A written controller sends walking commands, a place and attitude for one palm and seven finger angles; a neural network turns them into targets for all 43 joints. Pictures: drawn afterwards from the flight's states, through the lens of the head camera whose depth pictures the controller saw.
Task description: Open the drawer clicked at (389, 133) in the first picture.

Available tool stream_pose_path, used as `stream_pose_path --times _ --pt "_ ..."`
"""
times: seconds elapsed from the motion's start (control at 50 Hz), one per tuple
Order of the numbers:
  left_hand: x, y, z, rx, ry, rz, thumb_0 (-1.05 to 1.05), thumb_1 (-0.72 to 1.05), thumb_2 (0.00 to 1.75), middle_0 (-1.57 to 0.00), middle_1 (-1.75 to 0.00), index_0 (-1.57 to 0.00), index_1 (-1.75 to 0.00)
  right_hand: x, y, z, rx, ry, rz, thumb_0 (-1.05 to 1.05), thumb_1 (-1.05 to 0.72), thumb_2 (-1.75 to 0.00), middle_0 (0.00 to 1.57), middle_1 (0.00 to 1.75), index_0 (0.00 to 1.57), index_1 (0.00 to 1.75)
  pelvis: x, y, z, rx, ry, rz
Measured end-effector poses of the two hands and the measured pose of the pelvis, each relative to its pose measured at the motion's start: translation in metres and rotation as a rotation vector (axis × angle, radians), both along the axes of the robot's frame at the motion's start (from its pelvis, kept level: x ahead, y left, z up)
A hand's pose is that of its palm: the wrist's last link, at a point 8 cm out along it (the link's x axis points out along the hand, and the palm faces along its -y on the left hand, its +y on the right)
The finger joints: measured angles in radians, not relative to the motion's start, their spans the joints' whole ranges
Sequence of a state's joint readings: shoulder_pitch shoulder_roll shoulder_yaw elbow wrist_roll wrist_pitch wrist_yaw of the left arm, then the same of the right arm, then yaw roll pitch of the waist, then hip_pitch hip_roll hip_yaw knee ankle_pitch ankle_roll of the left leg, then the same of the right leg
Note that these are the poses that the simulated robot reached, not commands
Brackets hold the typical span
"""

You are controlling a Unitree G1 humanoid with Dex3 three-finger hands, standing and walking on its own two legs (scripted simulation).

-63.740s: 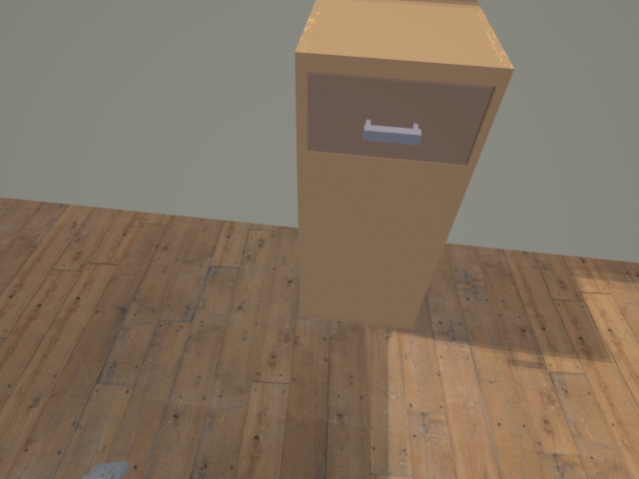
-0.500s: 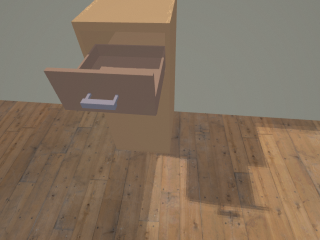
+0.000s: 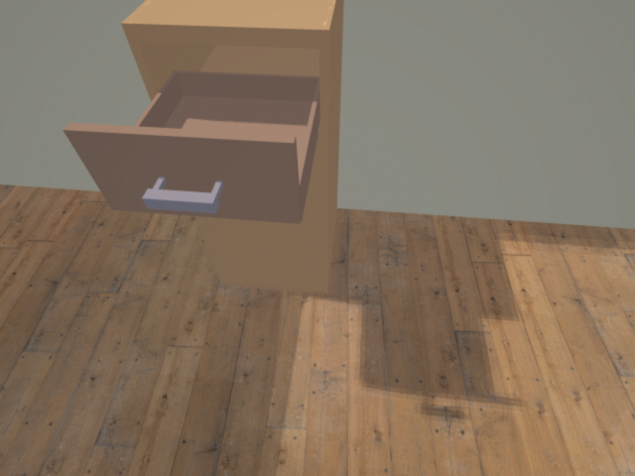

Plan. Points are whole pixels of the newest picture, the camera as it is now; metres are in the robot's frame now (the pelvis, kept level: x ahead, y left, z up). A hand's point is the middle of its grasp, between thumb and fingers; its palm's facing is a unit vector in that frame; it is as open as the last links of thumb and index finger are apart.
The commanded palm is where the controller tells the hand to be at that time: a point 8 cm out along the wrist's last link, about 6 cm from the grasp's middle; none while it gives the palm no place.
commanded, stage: look to check the result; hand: left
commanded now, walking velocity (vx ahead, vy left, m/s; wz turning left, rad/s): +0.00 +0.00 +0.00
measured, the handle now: (185, 192) +0.52 +0.24 +0.04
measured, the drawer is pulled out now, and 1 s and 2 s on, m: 0.30 0.30 0.30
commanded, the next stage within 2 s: stand and wait in 0.28 s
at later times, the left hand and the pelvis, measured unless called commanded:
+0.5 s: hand out of the picture +0.10 +0.25 -0.15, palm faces -0.02 -0.94 -0.35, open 7.4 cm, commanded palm none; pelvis +0.01 +0.00 +0.00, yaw +0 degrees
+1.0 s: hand out of the picture +0.12 +0.25 -0.15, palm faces -0.04 -0.93 -0.36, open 7.4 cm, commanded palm none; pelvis +0.02 +0.00 +0.00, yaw +0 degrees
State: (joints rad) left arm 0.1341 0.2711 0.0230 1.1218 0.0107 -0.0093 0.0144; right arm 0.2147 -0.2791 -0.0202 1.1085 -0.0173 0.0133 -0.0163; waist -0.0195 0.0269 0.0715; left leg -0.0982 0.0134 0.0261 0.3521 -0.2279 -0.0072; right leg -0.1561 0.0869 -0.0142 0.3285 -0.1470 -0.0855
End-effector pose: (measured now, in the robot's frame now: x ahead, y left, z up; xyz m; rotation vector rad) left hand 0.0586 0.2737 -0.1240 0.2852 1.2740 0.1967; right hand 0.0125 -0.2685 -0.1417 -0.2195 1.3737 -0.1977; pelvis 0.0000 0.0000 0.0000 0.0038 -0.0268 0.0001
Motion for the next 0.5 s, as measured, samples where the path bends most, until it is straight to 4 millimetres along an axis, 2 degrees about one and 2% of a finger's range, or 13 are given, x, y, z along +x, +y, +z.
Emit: stream_pose_path --times 0.26,0.5 --pt "0.019 0.01 0.007 0.025 -0.031 -0.009 0.01 0.9 0.9 -0.2 -0.3 -0.2 -0.3 0.044 -0.004 0.003 -0.007 -0.084 0.033 0.01 -0.91 -0.9 0.2 0.3 0.2 0.3 0.008 0.001 0.001 0.0 0.004 0.0" --pt "0.038 0.018 0.01 0.038 -0.052 -0.027 0.01 0.9 0.9 -0.2 -0.3 -0.2 -0.3 0.058 -0.016 0.01 -0.039 -0.09 0.041 0.01 -0.91 -0.9 0.2 0.3 0.2 0.3 0.014 0.002 0.001 -0.001 0.009 -0.001"
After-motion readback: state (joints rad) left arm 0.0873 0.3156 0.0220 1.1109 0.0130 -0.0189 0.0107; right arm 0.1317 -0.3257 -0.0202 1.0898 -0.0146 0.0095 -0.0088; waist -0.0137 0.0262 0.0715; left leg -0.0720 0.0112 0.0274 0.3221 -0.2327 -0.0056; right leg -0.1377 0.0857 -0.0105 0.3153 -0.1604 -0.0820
